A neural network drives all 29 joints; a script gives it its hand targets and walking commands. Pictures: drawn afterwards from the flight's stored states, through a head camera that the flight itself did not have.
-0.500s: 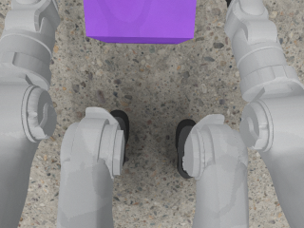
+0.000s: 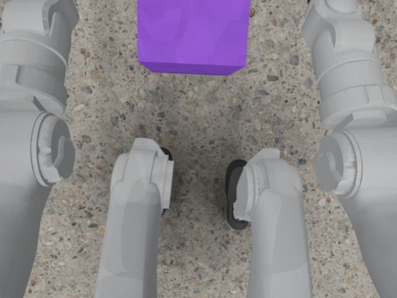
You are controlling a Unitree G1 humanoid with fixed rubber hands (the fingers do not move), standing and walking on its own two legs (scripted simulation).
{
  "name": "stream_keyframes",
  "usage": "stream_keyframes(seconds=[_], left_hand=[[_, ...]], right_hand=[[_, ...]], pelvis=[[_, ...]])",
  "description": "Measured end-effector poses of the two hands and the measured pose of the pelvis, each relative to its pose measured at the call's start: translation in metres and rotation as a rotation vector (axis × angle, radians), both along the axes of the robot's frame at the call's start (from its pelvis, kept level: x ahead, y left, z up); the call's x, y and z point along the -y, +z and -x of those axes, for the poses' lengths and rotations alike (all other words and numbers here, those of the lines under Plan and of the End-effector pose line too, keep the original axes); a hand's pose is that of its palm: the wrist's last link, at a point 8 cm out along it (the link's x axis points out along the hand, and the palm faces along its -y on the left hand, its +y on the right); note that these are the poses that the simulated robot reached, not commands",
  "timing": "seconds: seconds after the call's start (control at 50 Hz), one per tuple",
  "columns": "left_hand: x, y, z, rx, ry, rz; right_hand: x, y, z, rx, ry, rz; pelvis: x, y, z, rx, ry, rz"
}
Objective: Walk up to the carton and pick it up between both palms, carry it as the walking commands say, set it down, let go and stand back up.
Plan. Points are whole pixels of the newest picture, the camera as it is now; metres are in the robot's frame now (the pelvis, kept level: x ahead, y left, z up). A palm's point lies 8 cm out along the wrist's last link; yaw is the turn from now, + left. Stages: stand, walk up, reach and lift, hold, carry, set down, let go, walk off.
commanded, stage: set down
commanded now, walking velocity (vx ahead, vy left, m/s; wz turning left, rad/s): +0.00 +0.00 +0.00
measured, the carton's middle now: (193, 10) +0.59 +0.06 -0.33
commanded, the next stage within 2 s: let go in 0.96 s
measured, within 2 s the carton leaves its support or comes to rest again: neither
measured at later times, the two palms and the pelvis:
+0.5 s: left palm out of the picture +0.56 +0.25 +0.02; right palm out of the picture +0.58 -0.13 +0.02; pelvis +0.04 +0.00 +0.13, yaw +1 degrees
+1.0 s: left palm out of the picture +0.56 +0.25 +0.15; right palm out of the picture +0.58 -0.13 +0.15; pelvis +0.06 +0.00 +0.25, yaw +2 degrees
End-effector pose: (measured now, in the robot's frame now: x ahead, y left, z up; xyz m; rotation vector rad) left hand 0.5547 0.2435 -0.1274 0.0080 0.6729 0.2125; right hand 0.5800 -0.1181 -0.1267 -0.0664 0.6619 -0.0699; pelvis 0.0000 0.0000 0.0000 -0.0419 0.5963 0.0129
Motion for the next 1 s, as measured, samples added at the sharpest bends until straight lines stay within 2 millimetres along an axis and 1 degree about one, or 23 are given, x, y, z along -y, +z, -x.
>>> stream_keyframes(seconds=[0.1, 0.18, 0.24, 0.28, 0.34, 0.38, 0.44, 0.5, 0.6, 0.64, 0.74, 0.84, 0.9, 0.94, 1.0], left_hand=[[-0.004, 0.027, 0.004, 0.0, 0.004, 0.005], [-0.007, 0.054, -0.003, 0.02, -0.003, -0.013], [-0.005, 0.071, -0.007, 0.019, -0.014, -0.013], [-0.003, 0.082, -0.006, 0.018, -0.018, -0.01], [-0.004, 0.099, -0.004, 0.023, -0.002, -0.005], [-0.005, 0.109, -0.004, 0.017, -0.015, -0.012], [-0.004, 0.13, -0.007, 0.036, -0.027, -0.022], [-0.003, 0.15, -0.008, 0.029, -0.03, -0.03], [-0.004, 0.178, -0.007, 0.032, -0.031, -0.028], [-0.005, 0.193, -0.006, 0.042, -0.024, -0.031], [-0.009, 0.229, 0.0, 0.031, -0.021, -0.028], [-0.01, 0.262, -0.001, 0.051, -0.029, -0.025], [-0.01, 0.274, 0.001, 0.028, -0.041, -0.033], [-0.009, 0.28, -0.001, 0.033, -0.036, -0.025], [-0.008, 0.282, -0.003, 0.038, -0.036, -0.018]], right_hand=[[0.006, 0.027, 0.001, -0.008, -0.004, 0.007], [0.005, 0.053, -0.003, 0.014, -0.009, 0.0], [0.005, 0.067, -0.003, 0.002, -0.003, 0.002], [0.004, 0.079, -0.002, 0.011, -0.003, -0.004], [0.002, 0.096, -0.001, 0.012, 0.008, -0.003], [-0.001, 0.104, 0.001, -0.003, 0.012, -0.012], [0.0, 0.124, -0.001, 0.018, 0.003, -0.018], [0.007, 0.144, -0.003, 0.026, 0.007, 0.012], [0.015, 0.173, -0.001, 0.032, -0.008, -0.004], [0.018, 0.188, -0.002, 0.049, -0.012, 0.001], [0.018, 0.22, 0.002, 0.029, 0.011, 0.007], [0.016, 0.252, 0.0, 0.042, 0.006, -0.016], [0.012, 0.262, 0.0, 0.015, 0.01, -0.025], [0.01, 0.268, -0.001, 0.018, 0.01, -0.017], [0.007, 0.274, -0.002, 0.021, 0.019, -0.002]], pelvis=[[-0.001, 0.021, -0.004, -0.079, -0.003, -0.004], [-0.002, 0.04, -0.008, -0.115, -0.001, -0.006], [-0.002, 0.056, -0.012, -0.151, 0.001, -0.005], [-0.002, 0.067, -0.016, -0.169, 0.0, -0.005], [-0.002, 0.083, -0.022, -0.188, -0.002, -0.006], [-0.003, 0.093, -0.026, -0.193, -0.001, -0.007], [-0.004, 0.11, -0.03, -0.193, 0.002, -0.007], [-0.004, 0.127, -0.035, -0.192, 0.003, -0.008], [-0.003, 0.156, -0.041, -0.2, 0.0, -0.013], [-0.002, 0.168, -0.043, -0.2, -0.001, -0.017], [-0.001, 0.197, -0.048, -0.18, -0.006, -0.024], [0.0, 0.224, -0.052, -0.168, -0.003, -0.026], [0.0, 0.238, -0.055, -0.161, 0.003, -0.023], [0.0, 0.243, -0.057, -0.166, 0.005, -0.023], [0.0, 0.249, -0.06, -0.169, 0.009, -0.019]])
